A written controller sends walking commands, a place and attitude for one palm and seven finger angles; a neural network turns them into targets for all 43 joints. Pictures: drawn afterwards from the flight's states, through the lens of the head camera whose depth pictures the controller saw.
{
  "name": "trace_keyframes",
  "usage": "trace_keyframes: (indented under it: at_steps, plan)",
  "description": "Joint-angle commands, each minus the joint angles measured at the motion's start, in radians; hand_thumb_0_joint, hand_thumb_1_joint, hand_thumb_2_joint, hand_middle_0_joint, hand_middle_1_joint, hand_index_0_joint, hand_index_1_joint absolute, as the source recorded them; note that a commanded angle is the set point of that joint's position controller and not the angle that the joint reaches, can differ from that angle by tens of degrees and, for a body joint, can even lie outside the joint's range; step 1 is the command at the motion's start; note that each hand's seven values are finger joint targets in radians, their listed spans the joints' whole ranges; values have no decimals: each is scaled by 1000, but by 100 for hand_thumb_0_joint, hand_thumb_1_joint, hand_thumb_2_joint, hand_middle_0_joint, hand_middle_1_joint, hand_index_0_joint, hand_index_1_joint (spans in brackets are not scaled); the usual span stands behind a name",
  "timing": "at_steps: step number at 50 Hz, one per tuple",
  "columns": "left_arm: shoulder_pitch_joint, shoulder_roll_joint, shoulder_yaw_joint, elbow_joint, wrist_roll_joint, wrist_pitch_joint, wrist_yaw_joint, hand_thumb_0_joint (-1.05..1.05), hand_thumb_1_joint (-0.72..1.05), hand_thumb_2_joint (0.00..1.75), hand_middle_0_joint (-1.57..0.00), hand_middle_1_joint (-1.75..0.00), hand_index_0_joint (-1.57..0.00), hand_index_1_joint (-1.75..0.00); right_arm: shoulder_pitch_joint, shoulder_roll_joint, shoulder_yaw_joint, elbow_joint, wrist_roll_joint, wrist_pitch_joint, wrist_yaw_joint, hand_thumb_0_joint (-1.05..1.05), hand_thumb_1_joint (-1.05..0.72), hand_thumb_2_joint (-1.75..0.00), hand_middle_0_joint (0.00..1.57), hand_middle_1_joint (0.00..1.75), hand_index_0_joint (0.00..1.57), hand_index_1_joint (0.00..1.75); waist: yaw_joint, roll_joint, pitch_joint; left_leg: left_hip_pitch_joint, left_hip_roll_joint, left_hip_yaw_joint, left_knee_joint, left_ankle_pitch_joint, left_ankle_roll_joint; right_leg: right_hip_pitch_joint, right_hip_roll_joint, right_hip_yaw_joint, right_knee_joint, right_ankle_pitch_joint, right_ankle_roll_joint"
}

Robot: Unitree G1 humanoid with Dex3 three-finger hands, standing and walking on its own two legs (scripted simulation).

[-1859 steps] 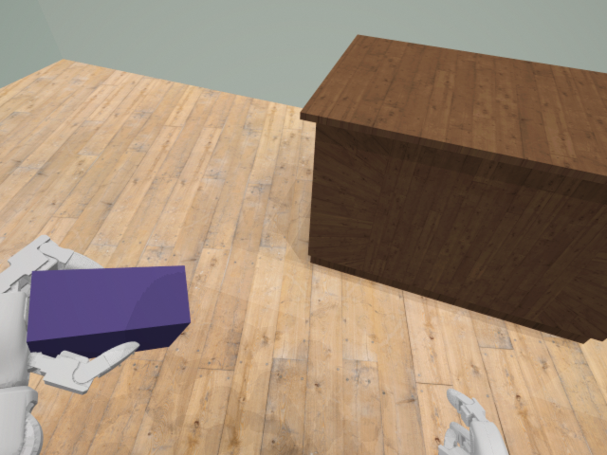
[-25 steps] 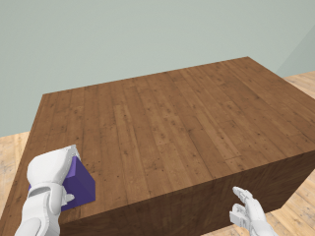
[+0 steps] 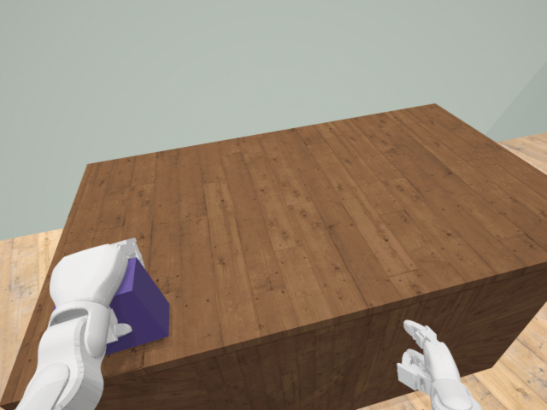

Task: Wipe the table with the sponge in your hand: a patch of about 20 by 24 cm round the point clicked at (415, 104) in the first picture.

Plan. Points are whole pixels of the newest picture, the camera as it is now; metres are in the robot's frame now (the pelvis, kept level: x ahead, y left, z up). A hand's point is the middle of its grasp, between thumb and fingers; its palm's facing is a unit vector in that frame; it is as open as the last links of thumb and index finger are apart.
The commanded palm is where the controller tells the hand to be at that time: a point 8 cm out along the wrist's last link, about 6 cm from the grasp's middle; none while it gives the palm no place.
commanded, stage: lift the sponge slowly off the table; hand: left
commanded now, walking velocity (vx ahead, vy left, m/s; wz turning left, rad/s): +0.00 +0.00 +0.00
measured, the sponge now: (125, 315) +0.22 +0.28 +0.04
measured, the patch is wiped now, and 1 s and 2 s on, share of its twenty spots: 1.00 1.00 1.00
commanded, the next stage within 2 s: bring the sponge back beside the body in 1.26 s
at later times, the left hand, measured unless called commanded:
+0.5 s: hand (101, 278) +0.22 +0.29 +0.12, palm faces +0.12 -0.11 -0.99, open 10.1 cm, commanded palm +0.19 +0.28 +0.20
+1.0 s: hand (98, 258) +0.23 +0.28 +0.16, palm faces +0.20 -0.12 -0.97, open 10.1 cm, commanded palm +0.19 +0.28 +0.23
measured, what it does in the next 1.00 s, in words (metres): stands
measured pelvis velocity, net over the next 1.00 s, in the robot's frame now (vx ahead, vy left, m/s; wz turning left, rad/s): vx -0.02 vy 0.00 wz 0.00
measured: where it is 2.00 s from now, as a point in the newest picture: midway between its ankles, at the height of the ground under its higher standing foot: outside the picture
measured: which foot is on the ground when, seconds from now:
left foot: down 0.00-1.00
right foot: down 0.00-1.00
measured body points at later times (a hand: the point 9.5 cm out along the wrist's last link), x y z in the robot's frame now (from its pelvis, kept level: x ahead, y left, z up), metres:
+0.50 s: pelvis +0.00 +0.00 +0.00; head -0.05 -0.04 +0.45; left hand +0.21 +0.29 +0.18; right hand +0.25 -0.20 -0.07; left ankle +0.05 +0.12 -0.74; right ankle +0.00 -0.09 -0.74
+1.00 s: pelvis -0.02 +0.00 +0.00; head -0.07 -0.04 +0.44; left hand +0.21 +0.28 +0.21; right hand +0.25 -0.19 -0.06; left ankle +0.05 +0.12 -0.74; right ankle +0.00 -0.09 -0.74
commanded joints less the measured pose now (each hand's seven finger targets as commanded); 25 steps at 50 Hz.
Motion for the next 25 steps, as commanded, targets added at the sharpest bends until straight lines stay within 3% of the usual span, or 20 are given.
trace_keyframes:
  at_steps: [1, 2, 5, 6, 9, 11, 12, 13, 15, 16, 17, 18, 20, 21, 22, 25]
  plan:
    - [-257, 275, 189, -194, 17, 6, 17, 0, 10, 130, -120, -160, -120, -160, -277, -111, -28, -200, -4, -55, -12, 0, -90, -90, 20, 30, 20, 30, 2, -44, -110, 96, -49, -58, -52, 66, 46, -104, -9, 148, -133, 58, -30]
    - [-273, 234, 153, -181, 16, 7, 10, 0, 10, 130, -120, -160, -120, -160, -277, -102, -25, -201, 0, -55, -13, 0, -90, -90, 20, 30, 20, 30, -6, -42, -104, 90, -49, -50, -48, 60, 47, -115, -9, 132, -132, 45, -27]
    - [-322, 251, 157, -165, 15, -5, -7, 0, 10, 130, -120, -160, -120, -160, -274, -107, -24, -192, 0, -56, -20, 0, -90, -90, 20, 30, 20, 30, -11, -46, -100, 97, -51, -53, -48, 52, 47, -124, -12, 132, -141, 41, -24]
    - [-354, 271, 166, -199, 11, -15, -12, 0, 10, 130, -120, -160, -120, -160, -275, -106, -22, -207, 0, -65, -22, 0, -90, -90, 20, 30, 20, 30, -10, -16, -106, 105, -48, -57, -55, 44, 45, -119, -13, 146, -140, 30, -31]
    - [-286, 278, 196, -165, 1, -33, -16, 0, 10, 130, -120, -160, -120, -160, -257, -108, -26, -201, -5, -67, -23, 0, -90, -90, 20, 30, 20, 30, 0, -68, -115, 99, -49, -56, -40, 77, 48, -106, -14, 134, -134, 72, -27]
    - [-320, 319, 226, -187, -2, -37, -17, 0, 10, 130, -120, -160, -120, -160, -263, -112, -27, -205, -5, -67, -26, 0, -90, -90, 20, 30, 20, 30, 0, -38, -110, 97, -49, -57, -46, 63, 45, -106, -16, 157, -136, 52, -31]
    - [-334, 288, 198, -168, 0, -36, -17, 0, 10, 130, -120, -160, -120, -160, -260, -105, -23, -205, -3, -67, -25, 0, -90, -90, 20, 30, 20, 30, -4, -34, -112, 89, -49, -52, -42, 60, 44, -110, -17, 139, -133, 49, -29]
    - [-322, 303, 223, -152, -3, -34, -15, 0, 10, 130, -120, -160, -120, -160, -257, -109, -26, -198, -2, -67, -24, 0, -90, -90, 20, 30, 20, 30, 0, -56, -111, 90, -49, -55, -39, 74, 44, -107, -17, 145, -133, 72, -30]
    - [-308, 301, 222, -182, -9, -34, -18, 0, 10, 130, -120, -160, -120, -160, -263, -112, -28, -202, -3, -64, -21, 0, -90, -90, 20, 30, 20, 30, 6, -40, -138, 97, -52, -55, -38, 98, 45, -86, -19, 139, -124, 110, -28]
    - [-340, 338, 243, -229, -6, -36, -19, 0, 10, 130, -120, -160, -120, -160, -267, -116, -29, -207, -3, -67, -22, 0, -90, -90, 20, 30, 20, 30, 3, 3, -145, 107, -49, -59, -46, 94, 44, -85, -16, 151, -122, 96, -35]
    - [-327, 279, 195, -243, -10, -36, -21, 0, 10, 130, -120, -160, -120, -160, -270, -101, -25, -218, -1, -71, -19, 0, -90, -90, 20, 30, 20, 30, 6, 18, -146, 105, -51, -56, -44, 102, 44, -85, -16, 125, -116, 98, -33]
    - [-311, 269, 195, -243, -13, -36, -21, 0, 10, 130, -120, -160, -120, -160, -267, -102, -25, -212, -2, -75, -16, 0, -90, -90, 20, 30, 20, 30, 5, 2, -146, 108, -48, -60, -45, 115, 42, -84, -15, 122, -114, 116, -34]
    - [-285, 259, 186, -255, -14, -27, -27, 0, 10, 130, -120, -160, -120, -160, -269, -105, -28, -211, -4, -69, -12, 0, -90, -90, 20, 30, 20, 30, 4, -30, -140, 108, -44, -62, -50, 126, 44, -85, -13, 116, -113, 137, -30]
    - [-301, 291, 206, -279, -14, -23, -29, 0, 10, 130, -120, -160, -120, -160, -273, -109, -28, -219, -2, -71, -12, 0, -90, -90, 20, 30, 20, 30, 5, -12, -134, 107, -40, -67, -58, 111, 43, -84, -12, 133, -113, 116, -36]
    - [-288, 261, 183, -268, -11, -14, -31, 0, 10, 130, -120, -160, -120, -160, -272, -102, -25, -219, -2, -69, -11, 0, -90, -90, 20, 30, 20, 30, 7, -33, -138, 98, -41, -64, -58, 102, 43, -87, -11, 114, -111, 97, -32]
    - [-284, 262, 185, -303, -10, -3, -29, 0, 10, 130, -120, -160, -120, -160, -281, -103, -25, -218, -3, -63, -6, 0, -90, -90, 20, 30, 20, 30, 13, -31, -153, 103, -40, -67, -68, 116, 42, -74, -11, 110, -108, 114, -31]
